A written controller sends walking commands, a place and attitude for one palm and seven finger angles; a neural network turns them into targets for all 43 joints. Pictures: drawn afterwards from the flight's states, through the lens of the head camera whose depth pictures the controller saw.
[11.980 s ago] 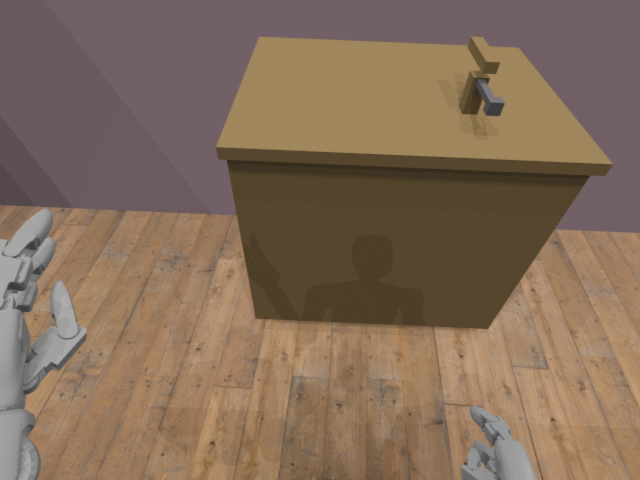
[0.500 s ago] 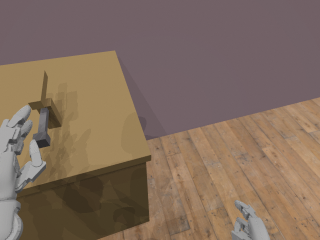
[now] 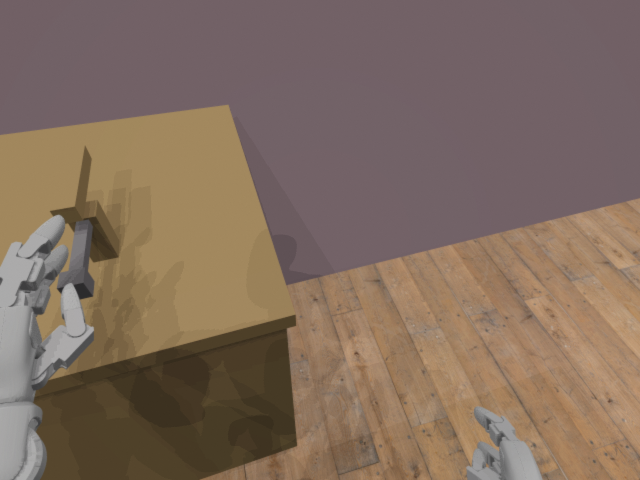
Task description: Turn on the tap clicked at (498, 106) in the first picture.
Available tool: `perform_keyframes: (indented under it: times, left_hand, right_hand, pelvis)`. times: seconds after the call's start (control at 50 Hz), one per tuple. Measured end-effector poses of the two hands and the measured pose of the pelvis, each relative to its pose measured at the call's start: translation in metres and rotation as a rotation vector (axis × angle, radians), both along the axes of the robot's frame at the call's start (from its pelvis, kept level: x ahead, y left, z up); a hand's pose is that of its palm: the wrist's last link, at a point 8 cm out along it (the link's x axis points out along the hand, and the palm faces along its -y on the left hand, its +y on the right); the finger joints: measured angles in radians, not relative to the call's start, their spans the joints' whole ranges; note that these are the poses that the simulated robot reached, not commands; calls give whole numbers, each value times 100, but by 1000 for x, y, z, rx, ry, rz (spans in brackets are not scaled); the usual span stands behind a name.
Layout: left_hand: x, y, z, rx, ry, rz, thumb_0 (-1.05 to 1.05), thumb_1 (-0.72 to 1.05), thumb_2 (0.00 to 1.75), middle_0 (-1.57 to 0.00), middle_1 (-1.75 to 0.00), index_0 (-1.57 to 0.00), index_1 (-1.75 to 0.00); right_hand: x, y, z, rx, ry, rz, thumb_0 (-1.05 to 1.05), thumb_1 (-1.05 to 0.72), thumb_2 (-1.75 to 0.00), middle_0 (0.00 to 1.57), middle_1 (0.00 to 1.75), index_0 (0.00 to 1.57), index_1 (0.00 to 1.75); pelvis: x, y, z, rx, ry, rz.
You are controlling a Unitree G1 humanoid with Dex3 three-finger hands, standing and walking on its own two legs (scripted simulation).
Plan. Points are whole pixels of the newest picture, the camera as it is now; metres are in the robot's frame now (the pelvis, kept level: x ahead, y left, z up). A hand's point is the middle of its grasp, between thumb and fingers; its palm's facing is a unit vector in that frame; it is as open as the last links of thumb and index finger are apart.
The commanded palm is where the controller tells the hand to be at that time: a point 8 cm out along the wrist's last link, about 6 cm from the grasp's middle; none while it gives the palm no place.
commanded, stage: look again from close up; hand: left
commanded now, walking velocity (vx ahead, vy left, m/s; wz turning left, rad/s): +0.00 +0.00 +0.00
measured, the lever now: (76, 284) +0.30 +0.33 +0.09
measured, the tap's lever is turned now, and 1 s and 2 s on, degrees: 0 0 0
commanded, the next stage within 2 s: shuffle to correct the standing spot in 0.22 s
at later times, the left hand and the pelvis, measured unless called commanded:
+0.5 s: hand (66, 333) +0.21 +0.26 +0.15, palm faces +0.38 -0.85 -0.37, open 7.4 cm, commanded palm +0.15 +0.29 +0.17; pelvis -0.01 +0.01 +0.00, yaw +0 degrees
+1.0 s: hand (76, 404) +0.15 +0.22 +0.15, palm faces +0.40 -0.84 -0.36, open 7.4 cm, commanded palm +0.09 +0.26 +0.17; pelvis -0.07 -0.02 -0.01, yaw +0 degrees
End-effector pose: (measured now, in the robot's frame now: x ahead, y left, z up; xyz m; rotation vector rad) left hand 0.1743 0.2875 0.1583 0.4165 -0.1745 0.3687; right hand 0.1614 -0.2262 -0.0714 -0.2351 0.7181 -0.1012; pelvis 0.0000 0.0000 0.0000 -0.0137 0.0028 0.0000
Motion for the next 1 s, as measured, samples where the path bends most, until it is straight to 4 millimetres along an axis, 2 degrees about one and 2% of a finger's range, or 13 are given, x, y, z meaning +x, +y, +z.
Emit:
perform_keyframes:
  times: [0.2,0.42,0.62,0.76,0.88,1.0]
  left_hand:
    - [-1,5,13,38,-44,-21,2,89,90,-21,-30,-21,-30]
    - [-7,14,4,9,-11,1,2,89,90,-21,-30,-21,-30]
    - [-14,3,16,66,-41,-49,2,89,90,-21,-30,-21,-30]
    - [-38,-15,15,104,-11,-63,2,89,90,-21,-30,-21,-30]
    - [-64,-29,11,72,-14,-33,2,89,90,-21,-30,-21,-30]
    - [-68,-28,6,23,-53,-5,2,88,90,-21,-30,-21,-30]
  right_hand:
    - [2,9,4,2,-12,5,1,-90,-89,20,30,21,30]
    - [-3,16,1,-1,11,7,1,-90,-89,20,30,21,30]
    - [-12,17,1,24,0,11,1,-90,-89,20,30,21,30]
    - [-32,3,-9,47,-8,4,1,-90,-89,20,30,21,30]
    - [-61,-20,-15,34,15,-24,1,-90,-89,20,30,21,30]
    - [-91,-40,-16,-37,58,-66,1,-90,-89,20,30,21,30]
  pelvis:
    - [-1,5,0,-1,-1,4]
    - [-4,12,1,1,-1,9]
    - [-24,6,-1,13,11,-11]
    - [-47,-8,-7,20,19,-24]
    - [-62,-20,-8,8,21,-26]
    - [-66,-20,-8,-12,35,-1]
